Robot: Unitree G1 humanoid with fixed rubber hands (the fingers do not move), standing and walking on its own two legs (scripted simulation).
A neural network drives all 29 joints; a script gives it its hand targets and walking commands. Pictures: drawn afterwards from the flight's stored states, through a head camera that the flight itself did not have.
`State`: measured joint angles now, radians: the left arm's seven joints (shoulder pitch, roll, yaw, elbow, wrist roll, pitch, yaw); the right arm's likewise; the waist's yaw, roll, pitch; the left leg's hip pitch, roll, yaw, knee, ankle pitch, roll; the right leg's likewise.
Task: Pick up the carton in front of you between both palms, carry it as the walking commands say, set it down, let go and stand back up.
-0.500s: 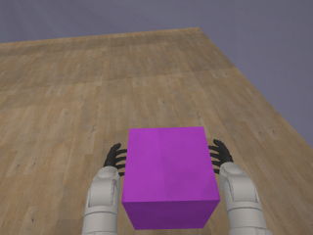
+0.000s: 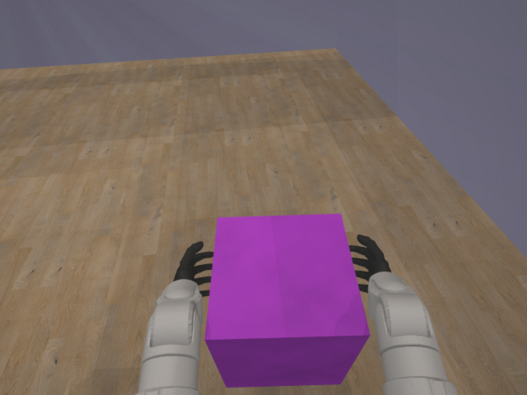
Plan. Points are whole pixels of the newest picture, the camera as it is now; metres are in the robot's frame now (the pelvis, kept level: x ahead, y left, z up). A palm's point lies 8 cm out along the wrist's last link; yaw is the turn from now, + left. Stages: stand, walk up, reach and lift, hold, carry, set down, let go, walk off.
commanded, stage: hold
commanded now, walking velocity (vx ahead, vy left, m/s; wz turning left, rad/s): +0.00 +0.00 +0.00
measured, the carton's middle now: (281, 304) +0.30 +0.00 -0.05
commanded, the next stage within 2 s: set down in 0.24 s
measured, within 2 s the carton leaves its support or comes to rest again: neither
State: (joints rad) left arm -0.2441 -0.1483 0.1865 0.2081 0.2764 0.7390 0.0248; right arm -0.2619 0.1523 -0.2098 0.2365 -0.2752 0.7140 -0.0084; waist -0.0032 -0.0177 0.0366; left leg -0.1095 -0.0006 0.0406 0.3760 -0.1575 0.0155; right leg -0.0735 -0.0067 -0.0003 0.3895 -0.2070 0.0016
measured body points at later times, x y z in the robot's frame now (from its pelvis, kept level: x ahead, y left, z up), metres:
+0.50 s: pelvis -0.02 +0.00 -0.01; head -0.06 +0.00 +0.44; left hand +0.32 +0.13 +0.03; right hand +0.31 -0.17 +0.04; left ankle +0.04 +0.10 -0.74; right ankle +0.01 -0.12 -0.74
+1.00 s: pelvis -0.03 +0.00 -0.09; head +0.19 +0.00 +0.30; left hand +0.39 +0.12 -0.18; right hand +0.36 -0.18 -0.18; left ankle +0.04 +0.11 -0.74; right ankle +0.01 -0.12 -0.74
